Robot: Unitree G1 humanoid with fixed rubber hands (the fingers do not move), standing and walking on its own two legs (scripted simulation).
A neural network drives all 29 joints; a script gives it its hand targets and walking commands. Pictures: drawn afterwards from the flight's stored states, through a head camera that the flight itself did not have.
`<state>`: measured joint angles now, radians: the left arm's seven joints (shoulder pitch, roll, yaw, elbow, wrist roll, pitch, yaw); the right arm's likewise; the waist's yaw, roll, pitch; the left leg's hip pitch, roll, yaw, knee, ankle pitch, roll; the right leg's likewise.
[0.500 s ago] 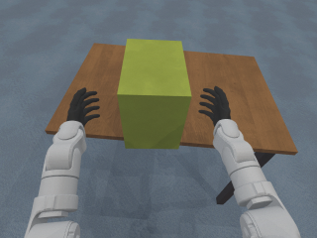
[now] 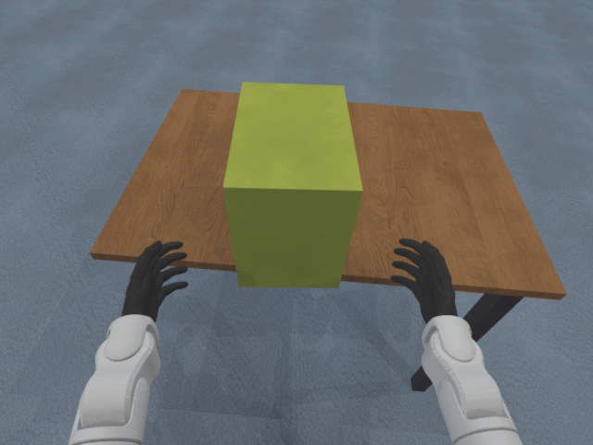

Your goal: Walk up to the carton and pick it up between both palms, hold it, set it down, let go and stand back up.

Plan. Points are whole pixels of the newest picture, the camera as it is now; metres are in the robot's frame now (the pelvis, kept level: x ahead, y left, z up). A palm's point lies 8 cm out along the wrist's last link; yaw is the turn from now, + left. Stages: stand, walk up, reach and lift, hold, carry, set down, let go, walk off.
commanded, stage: set down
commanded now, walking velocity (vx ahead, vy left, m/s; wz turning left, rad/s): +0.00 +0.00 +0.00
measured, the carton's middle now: (291, 186) +0.50 +0.03 +0.05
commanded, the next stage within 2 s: let go in 1.14 s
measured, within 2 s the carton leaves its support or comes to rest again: neither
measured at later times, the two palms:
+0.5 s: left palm (131, 357) +0.22 +0.23 -0.01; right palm (442, 359) +0.23 -0.18 -0.01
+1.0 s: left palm (129, 402) +0.18 +0.24 -0.06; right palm (446, 403) +0.19 -0.20 -0.06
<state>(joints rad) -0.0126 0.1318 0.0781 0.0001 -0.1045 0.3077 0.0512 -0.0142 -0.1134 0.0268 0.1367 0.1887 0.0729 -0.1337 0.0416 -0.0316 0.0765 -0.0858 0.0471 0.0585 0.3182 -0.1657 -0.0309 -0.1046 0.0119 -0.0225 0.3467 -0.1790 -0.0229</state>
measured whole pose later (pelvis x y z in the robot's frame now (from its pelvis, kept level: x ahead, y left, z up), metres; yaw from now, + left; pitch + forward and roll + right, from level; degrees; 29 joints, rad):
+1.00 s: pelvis +0.03 +0.01 +0.00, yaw +0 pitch -5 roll +0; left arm 0.25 0.19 0.02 0.40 -0.01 0.11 -0.01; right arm 0.24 -0.15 0.00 0.55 0.03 -0.15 -0.01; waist 0.03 -0.01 0.07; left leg -0.02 0.04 0.05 0.32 -0.21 -0.02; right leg -0.02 0.01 -0.01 0.30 -0.20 -0.01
